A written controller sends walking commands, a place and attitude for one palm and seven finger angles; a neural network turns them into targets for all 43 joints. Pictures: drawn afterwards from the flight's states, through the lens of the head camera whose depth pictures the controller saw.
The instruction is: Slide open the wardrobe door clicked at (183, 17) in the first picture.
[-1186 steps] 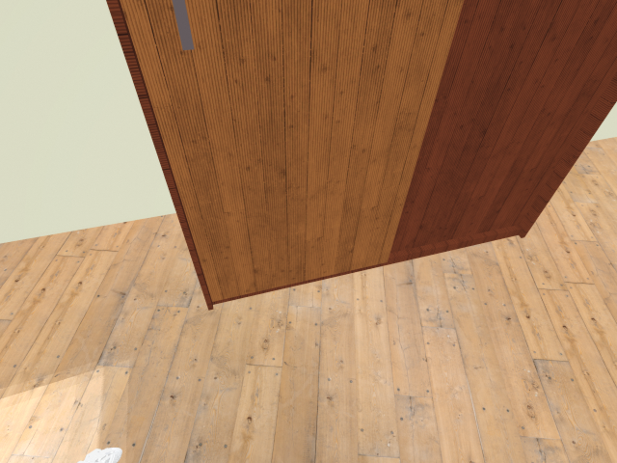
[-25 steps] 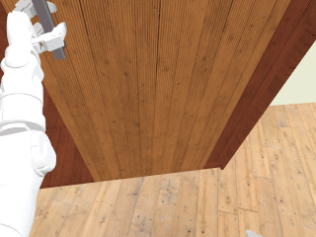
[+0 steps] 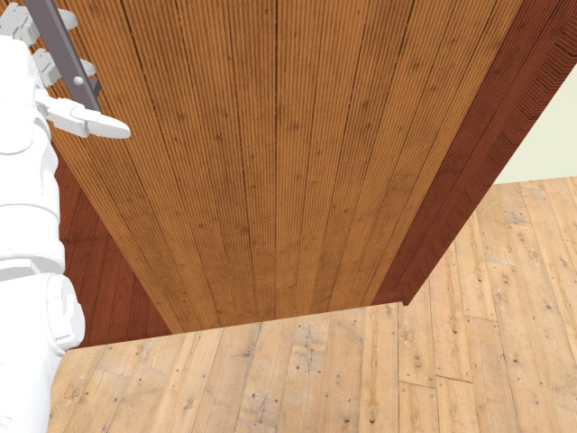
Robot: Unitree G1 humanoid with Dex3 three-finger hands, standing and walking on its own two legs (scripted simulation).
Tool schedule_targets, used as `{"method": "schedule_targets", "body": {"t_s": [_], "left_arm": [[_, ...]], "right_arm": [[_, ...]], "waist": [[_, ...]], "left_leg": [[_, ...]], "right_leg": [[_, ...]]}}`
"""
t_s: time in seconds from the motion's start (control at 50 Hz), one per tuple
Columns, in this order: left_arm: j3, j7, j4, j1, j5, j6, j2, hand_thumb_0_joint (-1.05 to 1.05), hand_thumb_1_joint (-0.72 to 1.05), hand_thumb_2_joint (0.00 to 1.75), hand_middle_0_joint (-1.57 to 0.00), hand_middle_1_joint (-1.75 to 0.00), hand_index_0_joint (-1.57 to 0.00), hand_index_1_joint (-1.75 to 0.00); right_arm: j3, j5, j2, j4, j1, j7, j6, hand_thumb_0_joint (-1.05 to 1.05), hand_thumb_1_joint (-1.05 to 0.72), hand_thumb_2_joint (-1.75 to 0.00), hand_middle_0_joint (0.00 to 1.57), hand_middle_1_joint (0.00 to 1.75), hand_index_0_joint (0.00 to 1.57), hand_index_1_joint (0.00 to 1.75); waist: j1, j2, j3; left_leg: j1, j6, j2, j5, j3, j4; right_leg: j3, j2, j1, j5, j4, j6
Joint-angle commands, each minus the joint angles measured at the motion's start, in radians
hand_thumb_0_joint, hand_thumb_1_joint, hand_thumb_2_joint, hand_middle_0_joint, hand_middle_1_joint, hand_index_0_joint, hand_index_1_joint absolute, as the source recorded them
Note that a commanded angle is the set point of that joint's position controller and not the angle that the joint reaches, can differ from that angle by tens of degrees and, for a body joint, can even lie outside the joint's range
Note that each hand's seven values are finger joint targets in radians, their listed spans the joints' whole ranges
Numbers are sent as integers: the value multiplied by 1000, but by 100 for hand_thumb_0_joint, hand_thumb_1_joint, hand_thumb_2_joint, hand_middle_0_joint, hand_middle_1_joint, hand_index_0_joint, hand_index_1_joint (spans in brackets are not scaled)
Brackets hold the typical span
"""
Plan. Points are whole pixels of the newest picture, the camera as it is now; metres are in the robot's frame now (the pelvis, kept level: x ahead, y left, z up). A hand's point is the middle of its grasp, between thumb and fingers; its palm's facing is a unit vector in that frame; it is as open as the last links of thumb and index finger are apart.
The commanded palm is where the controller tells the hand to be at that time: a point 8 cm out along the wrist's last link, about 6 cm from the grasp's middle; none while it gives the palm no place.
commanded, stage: slip the hand off the handle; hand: left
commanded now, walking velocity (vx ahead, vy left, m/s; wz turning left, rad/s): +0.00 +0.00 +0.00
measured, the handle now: (68, 44) +0.50 +0.27 +0.27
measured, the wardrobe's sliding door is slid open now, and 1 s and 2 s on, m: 0.53 0.53 0.53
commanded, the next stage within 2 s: draw the hand back to the body in 1.32 s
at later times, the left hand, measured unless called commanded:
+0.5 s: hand (24, 83) +0.46 +0.31 +0.25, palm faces +0.35 -0.93 -0.15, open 14.5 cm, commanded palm +0.42 +0.36 +0.25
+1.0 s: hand out of the picture +0.40 +0.33 +0.24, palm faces +0.33 -0.94 -0.12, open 14.7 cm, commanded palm +0.35 +0.37 +0.25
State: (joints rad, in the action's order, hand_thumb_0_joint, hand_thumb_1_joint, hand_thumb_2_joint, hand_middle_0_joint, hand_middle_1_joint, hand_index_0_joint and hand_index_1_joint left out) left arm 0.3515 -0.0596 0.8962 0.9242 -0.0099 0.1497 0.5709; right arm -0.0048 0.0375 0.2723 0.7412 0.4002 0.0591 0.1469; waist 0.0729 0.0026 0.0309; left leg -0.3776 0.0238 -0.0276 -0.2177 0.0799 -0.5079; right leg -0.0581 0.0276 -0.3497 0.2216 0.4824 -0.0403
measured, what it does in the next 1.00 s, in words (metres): stands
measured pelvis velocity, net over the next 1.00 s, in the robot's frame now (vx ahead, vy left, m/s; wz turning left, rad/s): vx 0.03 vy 0.02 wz -0.02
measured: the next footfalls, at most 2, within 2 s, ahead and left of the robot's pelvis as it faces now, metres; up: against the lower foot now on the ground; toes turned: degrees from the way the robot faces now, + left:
none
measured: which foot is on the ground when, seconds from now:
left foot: down 0.00-1.00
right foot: down 0.00-1.00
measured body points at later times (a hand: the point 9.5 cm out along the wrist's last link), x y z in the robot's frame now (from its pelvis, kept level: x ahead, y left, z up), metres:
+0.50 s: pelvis +0.02 +0.00 +0.00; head +0.04 +0.01 +0.45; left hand +0.43 +0.36 +0.26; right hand +0.11 -0.27 -0.10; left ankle +0.02 +0.11 -0.74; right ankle +0.01 -0.09 -0.74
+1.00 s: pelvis +0.03 +0.02 +0.00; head +0.03 +0.02 +0.45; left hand +0.38 +0.38 +0.25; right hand +0.14 -0.24 -0.10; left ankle +0.02 +0.11 -0.74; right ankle +0.01 -0.09 -0.74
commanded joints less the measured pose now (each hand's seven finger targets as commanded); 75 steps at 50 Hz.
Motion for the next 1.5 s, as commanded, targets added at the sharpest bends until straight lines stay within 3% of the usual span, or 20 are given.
{"method": "schedule_targets", "body": {"t_s": [0.0, 0.02, 0.06, 0.2, 0.34, 0.52, 0.54, 0.6, 0.64, 0.68, 0.76, 0.86, 0.98, 1.12, 1.22, 1.32, 1.4, 1.42, 1.44, 1.48], "left_arm": [[25, 18, -329, 514, 50, 37, 219, 0, -55, 20, -25, -115, -25, -115], [125, 22, -222, 464, 41, 23, 336, 0, -55, 20, -25, -115, -25, -115], [135, 21, -250, 471, 43, 18, 358, 0, -55, 20, -25, -115, -25, -115], [163, 13, -333, 377, 26, -7, 376, 0, -55, 20, -25, -115, -25, -115], [184, -24, -264, 380, 11, -28, 452, 0, -55, 20, -25, -115, -25, -115], [185, -139, -228, 388, 38, 14, 498, 0, -55, 20, -25, -115, -25, -115], [140, -152, -228, 427, 41, 20, 464, 0, -55, 20, -25, -115, -25, -115], [166, -189, -186, 415, 62, 35, 497, 0, -55, 20, -25, -115, -25, -115], [134, -207, -228, 383, 81, 37, 445, 0, -55, 20, -25, -115, -25, -115], [179, -214, -293, 303, 105, 40, 466, 0, -55, 20, -25, -115, -25, -115], [151, -206, -437, 172, 159, 12, 363, 0, -55, 20, -25, -115, -25, -115], [311, -156, -614, -29, 186, -55, 451, 0, -55, 20, -25, -115, -25, -115], [285, -119, -854, -111, 178, -139, 372, 0, -55, 20, -25, -115, -25, -115], [85, -142, -922, -128, 207, -226, 143, 0, -55, 20, -25, -115, -25, -115], [72, -120, -930, -104, 210, -253, 138, 0, -55, 20, -25, -115, -25, -115], [146, -74, -1063, -127, 208, -199, 186, 0, -55, 20, -25, -115, -25, -115], [140, -66, -983, -138, 196, -206, 184, 0, -55, 20, -25, -115, -25, -115], [145, -70, -946, -160, 195, -221, 191, 0, -55, 20, -25, -115, -25, -115], [147, -148, -738, -226, 281, -361, 187, 0, -55, 20, -25, -115, -25, -115], [168, -220, -861, -208, 305, -451, 229, 0, -55, 20, -25, -115, -25, -115]], "right_arm": [[54, 3, 163, -124, -14, 12, 46, 0, -90, -90, 20, 30, 20, 30], [56, 2, 175, -101, 7, 19, 37, 0, -90, -90, 20, 30, 20, 30], [48, 3, 171, -114, -3, 23, 26, 0, -90, -90, 20, 30, 20, 30], [39, 4, 146, -171, -37, 19, 5, 0, -90, -90, 20, 30, 20, 30], [34, 11, 154, -186, -40, 33, -23, 0, -90, -90, 20, 30, 20, 30], [41, 15, 169, -184, 9, 43, -41, 0, -90, -90, 20, 30, 20, 30], [39, 17, 169, -181, 11, 45, -41, 0, -90, -90, 20, 30, 20, 30], [41, 17, 179, -167, 31, 52, -44, 0, -90, -90, 20, 30, 20, 30], [44, 19, 174, -177, 23, 52, -42, 0, -90, -90, 20, 30, 20, 30], [47, 14, 178, -186, 22, 50, -41, 0, -90, -90, 20, 30, 20, 30], [43, 21, 168, -224, -26, 46, -36, 0, -90, -90, 20, 30, 20, 30], [39, 17, 169, -255, -80, 41, -29, 0, -90, -90, 20, 30, 20, 30], [27, 18, 140, -283, -157, 34, -17, 0, -90, -90, 20, 30, 20, 30], [2, 31, 116, -274, -230, 56, -4, 0, -90, -90, 20, 30, 20, 30], [-12, 31, 113, -259, -265, 75, 5, 0, -90, -90, 20, 30, 20, 30], [-21, 17, 94, -264, -299, 65, 18, 0, -90, -90, 20, 30, 20, 30], [-30, 19, 90, -246, -307, 67, 14, 0, -90, -90, 20, 30, 20, 30], [-30, 19, 94, -242, -302, 69, 13, 0, -90, -90, 20, 30, 20, 30], [-38, 46, 125, -234, -336, 83, 13, 0, -90, -90, 20, 30, 20, 30], [-39, 63, 120, -272, -362, 91, 12, 0, -90, -90, 20, 30, 20, 30]], "waist": [[-2, -38, 330], [-8, 12, 283], [-13, 3, 276], [-49, -46, 332], [-28, -15, 274], [-17, -99, 323], [4, -103, 307], [3, -90, 299], [-5, -116, 318], [-40, -147, 366], [-58, -142, 336], [-119, -83, 338], [-115, -122, 315], [-74, -135, 184], [-76, -76, 163], [-119, -107, 282], [-113, -117, 207], [-114, -114, 188], [-124, -98, 184], [-141, -93, 239]], "left_leg": [[241, 34, -5, 169, -74, 57], [193, 34, -7, 153, -71, 55], [165, 37, 0, 163, -62, 53], [197, 28, 6, 251, -59, 44], [138, 32, 8, 165, -50, 41], [180, 34, 11, 183, -62, 17], [184, 34, 12, 174, -66, 17], [177, 34, 9, 158, -75, 15], [206, 34, 10, 165, -80, 16], [248, 30, 7, 229, -91, 12], [277, 29, -1, 269, -98, 18], [242, 27, -2, 316, -88, 30], [297, 15, -9, 383, -91, 33], [314, -3, 0, 218, -131, 56], [289, 0, 11, 100, -150, 77], [340, -6, 19, 203, -139, 66], [286, -3, 21, 154, -121, 82], [271, -2, 22, 140, -121, 87], [247, -2, 24, 102, -127, 109], [271, 12, 29, 159, -110, 97]], "right_leg": [[71, -23, 84, -170, -82, 7], [73, -24, 85, -170, -84, 12], [78, -35, 118, -209, -76, 15], [67, -30, 144, -285, -41, 10], [78, -35, 123, -232, -54, 23], [76, -21, 82, -218, -55, 16], [73, -19, 59, -203, -59, 18], [72, -16, 45, -182, -65, 18], [68, -13, 35, -171, -64, 14], [60, -8, 53, -203, -52, 5], [43, -4, 46, -206, -49, 1], [38, -10, 137, -270, -27, 4], [30, -6, 120, -287, -22, 8], [12, -5, 19, -141, -54, 8], [12, -13, 30, -76, -73, 4], [13, -12, 117, -139, -59, -4], [15, -14, 117, -113, -77, 0], [16, -15, 117, -105, -82, 0], [22, -25, 178, -123, -92, -8], [23, -35, 234, -196, -96, 2]]}}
